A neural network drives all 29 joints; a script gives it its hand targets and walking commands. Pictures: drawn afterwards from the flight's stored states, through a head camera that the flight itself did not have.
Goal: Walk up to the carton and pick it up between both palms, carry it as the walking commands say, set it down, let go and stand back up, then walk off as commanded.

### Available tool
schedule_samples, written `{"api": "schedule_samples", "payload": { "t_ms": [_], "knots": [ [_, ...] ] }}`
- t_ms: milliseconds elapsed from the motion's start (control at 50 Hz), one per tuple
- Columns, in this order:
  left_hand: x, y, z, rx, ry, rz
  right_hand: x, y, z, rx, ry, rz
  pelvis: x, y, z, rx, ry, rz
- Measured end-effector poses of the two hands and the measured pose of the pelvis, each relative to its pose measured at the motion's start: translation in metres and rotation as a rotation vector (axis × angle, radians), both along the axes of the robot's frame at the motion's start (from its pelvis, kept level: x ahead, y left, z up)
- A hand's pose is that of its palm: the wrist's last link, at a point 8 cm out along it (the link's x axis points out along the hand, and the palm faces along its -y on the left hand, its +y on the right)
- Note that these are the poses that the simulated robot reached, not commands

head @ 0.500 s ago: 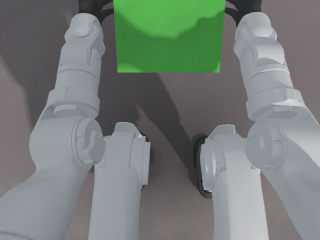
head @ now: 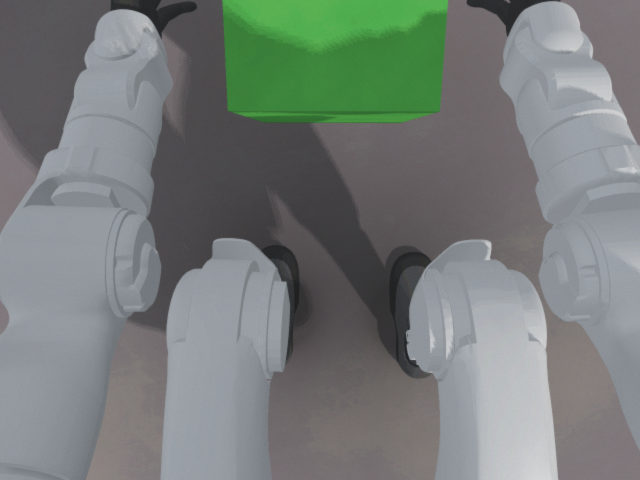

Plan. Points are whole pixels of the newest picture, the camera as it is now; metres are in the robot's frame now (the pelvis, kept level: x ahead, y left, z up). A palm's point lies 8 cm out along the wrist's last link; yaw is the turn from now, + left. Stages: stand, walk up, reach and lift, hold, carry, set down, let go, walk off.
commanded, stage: set down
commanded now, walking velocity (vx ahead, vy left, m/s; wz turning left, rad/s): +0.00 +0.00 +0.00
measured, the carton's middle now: (333, 25) +0.54 +0.03 -0.26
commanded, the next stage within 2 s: let go in 1.44 s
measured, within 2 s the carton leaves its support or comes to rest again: neither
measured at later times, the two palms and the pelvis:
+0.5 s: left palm out of the picture +0.54 +0.21 -0.07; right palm out of the picture +0.55 -0.15 -0.06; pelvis +0.01 +0.00 +0.06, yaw +0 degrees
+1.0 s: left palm out of the picture +0.54 +0.22 +0.08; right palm out of the picture +0.55 -0.16 +0.08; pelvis +0.03 +0.00 +0.18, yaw +0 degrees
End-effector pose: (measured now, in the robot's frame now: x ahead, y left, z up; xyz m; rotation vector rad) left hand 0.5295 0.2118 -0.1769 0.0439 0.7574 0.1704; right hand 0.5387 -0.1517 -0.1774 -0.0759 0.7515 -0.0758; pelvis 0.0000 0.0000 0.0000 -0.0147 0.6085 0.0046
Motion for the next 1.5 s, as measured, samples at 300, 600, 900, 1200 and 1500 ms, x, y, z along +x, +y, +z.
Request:
{"api": "schedule_samples", "payload": {
  "t_ms": [300, 600, 900, 1200, 1500],
  "knots": [
    [0.016, -0.006, 0.049, -0.005, -0.100, -0.003, 0.014, 0.005, 0.051, -0.004, -0.098, -0.018, 0.001, 0.001, 0.018, -0.009, 0.063, 0.007],
    [0.017, 0.003, 0.143, 0.002, -0.120, 0.002, 0.017, -0.001, 0.146, -0.012, -0.123, -0.034, 0.008, 0.003, 0.082, -0.012, 0.170, 0.010],
    [0.017, 0.008, 0.229, 0.000, -0.130, -0.007, 0.016, -0.005, 0.230, -0.007, -0.135, -0.033, 0.022, 0.002, 0.157, -0.009, 0.211, 0.013],
    [0.012, 0.012, 0.323, -0.004, -0.134, -0.018, 0.013, -0.008, 0.324, -0.002, -0.138, -0.033, 0.035, 0.001, 0.243, -0.007, 0.191, 0.017],
    [0.008, 0.006, 0.377, -0.003, -0.111, -0.031, 0.011, -0.006, 0.380, -0.022, -0.114, -0.008, 0.051, 0.002, 0.305, -0.008, 0.154, 0.018]
  ]
}}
